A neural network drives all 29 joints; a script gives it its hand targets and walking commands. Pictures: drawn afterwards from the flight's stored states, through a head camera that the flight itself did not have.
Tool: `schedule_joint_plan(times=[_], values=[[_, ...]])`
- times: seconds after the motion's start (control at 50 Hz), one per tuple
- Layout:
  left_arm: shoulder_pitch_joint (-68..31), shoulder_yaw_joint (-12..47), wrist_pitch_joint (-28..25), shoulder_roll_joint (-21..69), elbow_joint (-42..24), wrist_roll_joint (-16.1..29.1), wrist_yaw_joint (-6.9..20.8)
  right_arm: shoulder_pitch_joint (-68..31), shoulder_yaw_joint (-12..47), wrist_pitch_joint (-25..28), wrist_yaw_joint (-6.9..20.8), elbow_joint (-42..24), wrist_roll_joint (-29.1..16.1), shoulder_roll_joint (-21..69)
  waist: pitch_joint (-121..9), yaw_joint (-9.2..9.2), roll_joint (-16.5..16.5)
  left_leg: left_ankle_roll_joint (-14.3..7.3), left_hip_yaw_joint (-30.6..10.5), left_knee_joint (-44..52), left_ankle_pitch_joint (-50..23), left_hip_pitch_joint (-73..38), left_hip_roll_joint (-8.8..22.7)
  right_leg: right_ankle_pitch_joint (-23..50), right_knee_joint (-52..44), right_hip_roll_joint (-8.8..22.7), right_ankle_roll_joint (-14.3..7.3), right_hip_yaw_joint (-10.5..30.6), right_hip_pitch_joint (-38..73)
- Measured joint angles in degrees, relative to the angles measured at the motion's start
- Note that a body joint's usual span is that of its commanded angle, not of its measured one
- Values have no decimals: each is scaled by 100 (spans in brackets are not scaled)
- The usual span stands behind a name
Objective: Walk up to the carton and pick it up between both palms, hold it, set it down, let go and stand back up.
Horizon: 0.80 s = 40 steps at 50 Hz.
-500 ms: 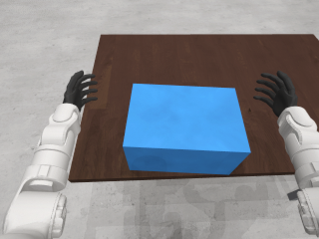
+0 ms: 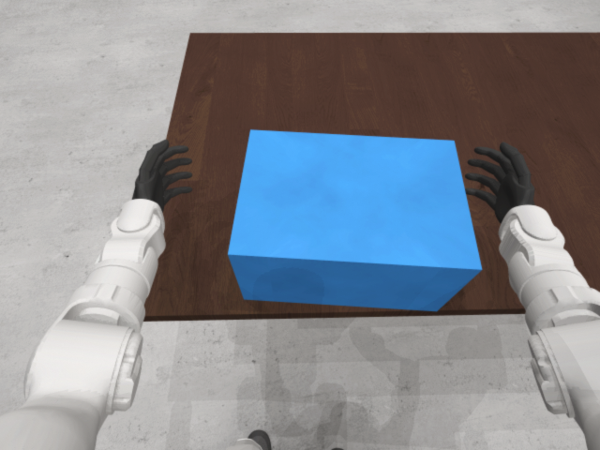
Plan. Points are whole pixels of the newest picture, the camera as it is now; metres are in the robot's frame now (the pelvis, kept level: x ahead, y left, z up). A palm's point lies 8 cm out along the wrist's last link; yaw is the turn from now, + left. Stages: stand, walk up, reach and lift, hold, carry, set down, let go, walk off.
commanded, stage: reach and lift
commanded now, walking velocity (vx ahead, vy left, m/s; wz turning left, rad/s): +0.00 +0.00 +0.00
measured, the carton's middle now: (345, 222) +0.44 -0.04 -0.03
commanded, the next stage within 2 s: none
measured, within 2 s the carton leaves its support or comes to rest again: neither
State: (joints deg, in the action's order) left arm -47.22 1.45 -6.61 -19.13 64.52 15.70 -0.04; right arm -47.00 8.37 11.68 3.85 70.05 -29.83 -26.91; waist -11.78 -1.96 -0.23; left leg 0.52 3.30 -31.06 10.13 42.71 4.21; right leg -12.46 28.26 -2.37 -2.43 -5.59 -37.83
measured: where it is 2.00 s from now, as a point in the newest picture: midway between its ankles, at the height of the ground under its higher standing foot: outside the picture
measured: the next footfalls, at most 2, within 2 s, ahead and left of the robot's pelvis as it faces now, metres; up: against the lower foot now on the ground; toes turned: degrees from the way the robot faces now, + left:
none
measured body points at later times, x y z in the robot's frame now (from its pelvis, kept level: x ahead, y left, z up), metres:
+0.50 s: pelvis -0.03 +0.00 -0.04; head +0.11 +0.01 +0.39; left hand +0.45 +0.22 +0.00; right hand +0.45 -0.25 +0.01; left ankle +0.03 +0.12 -0.73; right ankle -0.01 -0.09 -0.73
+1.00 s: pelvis -0.02 +0.01 -0.04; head +0.11 +0.00 +0.39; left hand +0.46 +0.18 +0.00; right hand +0.45 -0.24 +0.01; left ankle +0.03 +0.12 -0.73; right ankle -0.01 -0.09 -0.73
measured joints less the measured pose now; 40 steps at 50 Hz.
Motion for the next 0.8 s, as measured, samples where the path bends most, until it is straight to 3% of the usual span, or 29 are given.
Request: schedule_joint_plan(times=[0.16, 0.3, 0.5, 0.8], values=[[-528, 249, -766, -10, 706, 278, -129, -463, -172, 420, -39, 398, 188, 143, -385, -44, -69, -18, -31, -592, 63, 1164, 37, -113, 684, 15, -25, -31, -1202], [-1172, 497, -1130, -52, 1605, 518, -44, -923, 138, 578, -10, 1050, -13, 66, -543, -19, 0, -45, 9, -1013, 148, 1823, 49, -248, 1227, 45, -26, 10, -1935], [-845, 447, -1202, 4, 1011, 451, -101, -761, 251, 748, 25, 532, -244, 31, -670, -2, 12, -47, 29, -1359, 248, 2314, 81, -340, 1585, 42, -28, 37, -2445], [-1006, 249, -1083, 311, 914, 251, -171, -831, -33, 573, -85, 499, 204, 221, -666, 4, -44, -95, 88, -1528, 381, 2282, 54, -480, 1798, 81, 6, 103, -2449]])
